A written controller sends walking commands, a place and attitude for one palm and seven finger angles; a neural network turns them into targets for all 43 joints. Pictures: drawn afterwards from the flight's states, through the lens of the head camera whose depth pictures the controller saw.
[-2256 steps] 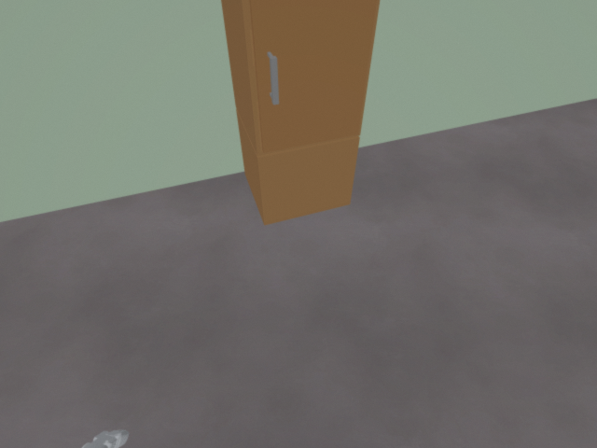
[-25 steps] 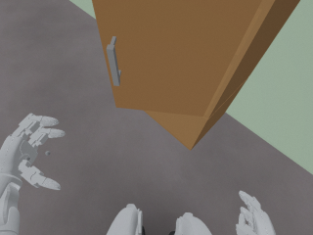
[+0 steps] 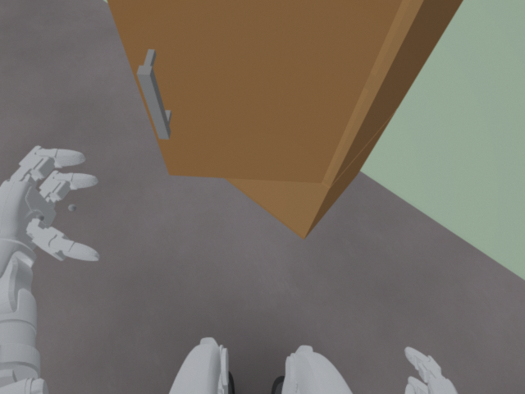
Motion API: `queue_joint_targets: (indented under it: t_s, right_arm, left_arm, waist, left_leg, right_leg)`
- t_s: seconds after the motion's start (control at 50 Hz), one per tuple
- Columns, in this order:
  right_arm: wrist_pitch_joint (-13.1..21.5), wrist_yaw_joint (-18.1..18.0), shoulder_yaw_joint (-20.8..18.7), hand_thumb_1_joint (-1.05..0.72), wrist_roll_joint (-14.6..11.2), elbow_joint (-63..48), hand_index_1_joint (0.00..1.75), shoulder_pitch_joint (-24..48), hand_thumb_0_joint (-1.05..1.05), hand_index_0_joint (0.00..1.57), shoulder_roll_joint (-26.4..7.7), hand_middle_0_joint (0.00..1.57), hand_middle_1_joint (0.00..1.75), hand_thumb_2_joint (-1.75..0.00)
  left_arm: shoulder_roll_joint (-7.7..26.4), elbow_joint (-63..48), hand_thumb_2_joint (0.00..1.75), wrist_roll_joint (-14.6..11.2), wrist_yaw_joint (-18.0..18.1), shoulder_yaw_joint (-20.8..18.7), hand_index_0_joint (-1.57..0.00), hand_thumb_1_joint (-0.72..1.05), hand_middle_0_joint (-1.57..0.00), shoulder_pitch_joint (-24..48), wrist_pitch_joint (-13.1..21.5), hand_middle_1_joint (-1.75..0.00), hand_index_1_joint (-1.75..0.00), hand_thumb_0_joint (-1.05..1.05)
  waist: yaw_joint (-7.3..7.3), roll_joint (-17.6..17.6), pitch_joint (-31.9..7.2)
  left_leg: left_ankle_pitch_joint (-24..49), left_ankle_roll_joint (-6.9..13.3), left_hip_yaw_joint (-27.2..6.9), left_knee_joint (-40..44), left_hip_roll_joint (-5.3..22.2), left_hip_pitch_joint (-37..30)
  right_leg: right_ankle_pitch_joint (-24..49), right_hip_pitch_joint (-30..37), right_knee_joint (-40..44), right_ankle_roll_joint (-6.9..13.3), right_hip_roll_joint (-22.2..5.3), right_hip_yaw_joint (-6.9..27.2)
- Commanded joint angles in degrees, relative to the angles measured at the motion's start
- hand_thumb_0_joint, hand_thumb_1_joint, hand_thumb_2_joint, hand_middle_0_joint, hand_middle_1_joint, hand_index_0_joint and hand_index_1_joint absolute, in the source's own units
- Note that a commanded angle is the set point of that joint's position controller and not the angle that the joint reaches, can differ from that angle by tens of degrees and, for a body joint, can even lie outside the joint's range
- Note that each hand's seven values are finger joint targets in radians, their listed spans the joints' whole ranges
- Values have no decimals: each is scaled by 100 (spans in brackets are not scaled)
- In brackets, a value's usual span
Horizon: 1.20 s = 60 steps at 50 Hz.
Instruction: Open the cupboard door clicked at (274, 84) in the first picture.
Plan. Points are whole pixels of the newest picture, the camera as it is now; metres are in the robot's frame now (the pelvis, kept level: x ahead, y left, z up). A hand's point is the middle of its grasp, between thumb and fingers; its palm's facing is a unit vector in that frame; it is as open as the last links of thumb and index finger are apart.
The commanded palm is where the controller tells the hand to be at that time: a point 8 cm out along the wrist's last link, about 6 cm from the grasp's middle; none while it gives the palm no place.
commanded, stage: move the hooked fingers beside the handle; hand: left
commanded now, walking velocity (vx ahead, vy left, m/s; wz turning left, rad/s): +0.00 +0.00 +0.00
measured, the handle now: (158, 97) +0.58 +0.19 +0.04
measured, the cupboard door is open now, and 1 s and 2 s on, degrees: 39 39 38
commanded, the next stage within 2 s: none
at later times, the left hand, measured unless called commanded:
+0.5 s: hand (92, 164) +0.43 +0.27 +0.04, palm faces -0.04 -1.00 -0.02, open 14.0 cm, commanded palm +0.43 +0.31 +0.04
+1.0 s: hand (125, 119) +0.53 +0.24 +0.04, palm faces -0.02 -1.00 -0.02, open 14.0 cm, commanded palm +0.52 +0.28 +0.03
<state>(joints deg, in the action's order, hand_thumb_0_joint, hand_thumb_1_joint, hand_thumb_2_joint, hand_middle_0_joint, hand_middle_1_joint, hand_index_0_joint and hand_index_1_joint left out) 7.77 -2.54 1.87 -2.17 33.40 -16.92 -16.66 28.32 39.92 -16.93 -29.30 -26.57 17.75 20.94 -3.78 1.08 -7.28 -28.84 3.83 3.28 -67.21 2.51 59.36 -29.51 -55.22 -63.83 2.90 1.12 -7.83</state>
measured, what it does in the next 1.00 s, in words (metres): stands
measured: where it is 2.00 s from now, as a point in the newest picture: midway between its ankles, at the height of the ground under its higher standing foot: outside the picture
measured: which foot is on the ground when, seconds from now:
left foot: down 0.00-1.00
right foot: down 0.00-1.00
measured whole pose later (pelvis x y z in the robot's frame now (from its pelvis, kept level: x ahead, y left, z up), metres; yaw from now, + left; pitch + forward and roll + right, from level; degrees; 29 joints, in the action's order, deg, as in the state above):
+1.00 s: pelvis +0.00 +0.02 -0.02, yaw -2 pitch +29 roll -6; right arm -2.7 -0.8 3.5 0.8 36.0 -21.2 -16.7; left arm 38.3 68.8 -4.9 -21.3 -27.0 55.4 24.0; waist -12.0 2.4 -6.2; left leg -29.4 5.4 2.9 -71.9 3.0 71.5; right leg -28.8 -66.4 -66.6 1.5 1.4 -8.2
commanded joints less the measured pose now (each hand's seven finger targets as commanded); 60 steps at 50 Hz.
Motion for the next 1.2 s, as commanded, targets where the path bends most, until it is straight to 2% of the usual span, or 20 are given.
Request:
queue_joint_targets:
  t_s: [0.0, 0.1, 0.2, 0.24, 0.3, 0.36, 0.4, 0.46, 0.52, 0.54, 0.62, 0.64, 0.74, 0.8, 0.9, 0.96, 1.06, 1.08, 1.1, 1.18]
  right_arm:
    - [130, -63, -420, -90, -9, -482, 30, -445, 0, 20, -980, 20, 30, -90]
    - [31, -58, -448, -90, -4, -340, 30, -572, 0, 20, -1023, 20, 30, -90]
    - [-111, -71, -418, -90, 0, -298, 30, -632, 0, 20, -1066, 20, 30, -90]
    - [-141, -51, -402, -90, 17, -305, 30, -642, 0, 20, -1051, 20, 30, -90]
    - [-199, -30, -421, -90, 51, -266, 30, -726, 0, 20, -1073, 20, 30, -90]
    - [-266, -12, -432, -90, 78, -223, 30, -816, 0, 20, -1091, 20, 30, -90]
    - [-353, 1, -431, -90, 66, -148, 30, -849, 0, 20, -1125, 20, 30, -90]
    - [-456, -21, -384, -90, 69, -97, 30, -908, 0, 20, -1140, 20, 30, -90]
    - [-560, -17, -374, -90, 115, -111, 30, -996, 0, 20, -1196, 20, 30, -90]
    - [-591, 4, -364, -90, 126, -137, 30, -1006, 0, 20, -1162, 20, 30, -90]
    - [-704, 43, -355, -90, 192, -67, 30, -1108, 0, 20, -1170, 20, 30, -90]
    - [-736, 58, -347, -90, 184, -69, 30, -1123, 0, 20, -1157, 20, 30, -90]
    - [-874, 59, -330, -90, 189, 48, 30, -1237, 0, 20, -1198, 20, 30, -90]
    - [-932, 29, -312, -90, 225, 65, 30, -1377, 0, 20, -1273, 20, 30, -90]
    - [-1007, 71, -272, -90, 295, 51, 30, -1543, 0, 20, -1248, 20, 30, -90]
    - [-1058, 117, -255, -90, 319, 93, 30, -1633, 0, 20, -1219, 20, 30, -90]
    - [-1169, 131, -203, -90, 327, -78, 30, -1740, 0, 20, -1252, 20, 30, -90]
    - [-1199, 155, -201, -90, 304, -102, 30, -1730, 0, 20, -1219, 20, 30, -90]
    - [-1211, 165, -214, -90, 306, -122, 30, -1725, 0, 20, -1217, 20, 30, -90]
    - [-1233, 164, -242, -90, 274, -108, 30, -1685, 0, 20, -1219, 20, 30, -90]
  left_arm:
    - [1765, -1102, 30, -132, -71, -461, -30, -50, -30, 1746, 596, -120, -120, 0]
    - [1703, -703, 30, -97, -197, -353, -30, -50, -30, 2047, 541, -120, -120, 0]
    - [1987, 71, 30, 13, -103, -546, -30, -50, -30, 2428, 421, -120, -120, 0]
    - [1900, 135, 30, 132, -39, -369, -30, -50, -30, 2859, 496, -120, -120, 0]
    - [1910, -40, 30, 222, 45, -270, -30, -50, -30, 3367, 718, -120, -120, 0]
    - [1771, -62, 30, 263, 102, -110, -30, -50, -30, 3674, 829, -120, -120, 0]
    - [1736, 410, 30, 318, 134, -83, -30, -50, -30, 3737, 734, -120, -120, 0]
    - [1756, 918, 30, 437, 257, -20, -30, -50, -30, 4180, 615, -120, -120, 0]
    - [2190, 982, 30, 575, 423, -281, -30, -50, -30, 4413, 640, -120, -120, 0]
    - [2131, 1001, 30, 605, 471, -238, -30, -50, -30, 4429, 673, -120, -120, 0]
    - [2355, 931, 30, 692, 573, -354, -30, -50, -30, 4855, 883, -120, -120, 0]
    - [2218, 1028, 30, 708, 554, -232, -30, -50, -30, 4855, 878, -120, -120, 0]
    - [1958, 1619, 30, 810, 556, 95, -30, -50, -30, 5356, 664, -120, -120, 0]
    - [2271, 1752, 30, 893, 657, -65, -30, -50, -30, 5692, 597, -120, -120, 0]
    - [2726, 1562, 30, 1037, 826, -320, -30, -50, -30, 6094, 729, -120, -120, 0]
    - [2665, 1714, 30, 1108, 876, -252, -30, -50, -30, 6316, 709, -120, -120, 0]
    - [3191, 1989, 30, 1208, 792, -584, -30, -50, -30, 5654, 416, -120, -120, 0]
    - [3023, 1918, 30, 1215, 730, -439, -30, -50, -30, 5572, 387, -120, -120, 0]
    - [3083, 1830, 30, 1173, 693, -521, -30, -50, -30, 5430, 377, -120, -120, 0]
    - [3143, 1365, 30, 989, 568, -597, -30, -50, -30, 5625, 479, -120, -120, 0]
  waist:
    - [21, 712, -2474]
    - [-48, 784, -2498]
    - [-96, 324, -2156]
    - [-131, 596, -2149]
    - [-168, 967, -2495]
    - [-215, 1068, -2747]
    - [-274, 802, -2553]
    - [-372, 771, -2303]
    - [-327, 798, -2565]
    - [-314, 881, -2648]
    - [-398, 1043, -2938]
    - [-438, 1044, -2940]
    - [-705, 1064, -2498]
    - [-783, 1008, -2609]
    - [-760, 1376, -3219]
    - [-888, 1385, -3161]
    - [-692, 1228, -3293]
    - [-697, 1294, -3366]
    - [-647, 1231, -3359]
    - [-713, 1183, -3328]
  left_leg:
    - [2228, -158, -620, 731, -73, -1890]
    - [2507, -188, -747, 755, -33, -2208]
    - [2039, -134, -666, 695, -52, -1571]
    - [1914, -154, -712, 713, -48, -1661]
    - [2218, -228, -877, 738, 8, -2320]
    - [2534, -289, -1066, 750, 58, -2760]
    - [2181, -293, -1103, 788, 69, -2593]
    - [1856, -264, -1144, 803, 52, -2309]
    - [2018, -285, -1163, 746, 49, -2338]
    - [2118, -306, -1185, 751, 50, -2420]
    - [2510, -355, -1259, 622, 102, -2671]
    - [2503, -346, -1253, 609, 108, -2674]
    - [1989, -344, -1415, 683, 161, -2536]
    - [2004, -343, -1492, 648, 172, -2501]
    - [2830, -394, -1469, 404, 174, -2766]
    - [2947, -352, -1432, 273, 185, -2684]
    - [3181, -226, -1148, 202, 110, -2137]
    - [3214, -217, -1101, 210, 115, -2191]
    - [3202, -196, -1066, 208, 112, -2109]
    - [3077, -150, -1002, 208, 117, -2023]
  right_leg:
    - [1791, 1043, 751, -143, 59, 754]
    - [1794, 718, 745, -133, 71, 635]
    - [1606, 751, 756, -157, 63, 668]
    - [1380, 514, 710, -132, 61, 626]
    - [1317, 137, 644, -98, 96, 548]
    - [1260, -153, 586, -70, 122, 470]
    - [1097, -250, 637, -106, 115, 456]
    - [937, -443, 574, -95, 100, 417]
    - [1033, -372, 523, -102, 93, 433]
    - [1055, -386, 516, -102, 97, 429]
    - [1204, -494, 451, -104, 135, 422]
    - [1190, -533, 459, -109, 143, 424]
    - [955, -1023, 466, -128, 129, 362]
    - [986, -1117, 411, -127, 125, 350]
    - [1277, -1035, 311, -121, 167, 377]
    - [1369, -1082, 297, -132, 192, 377]
    - [1861, -316, 285, -136, 208, 446]
    - [1926, -302, 334, -159, 212, 474]
    - [2029, -153, 354, -163, 216, 491]
    - [2124, 1, 417, -179, 242, 544]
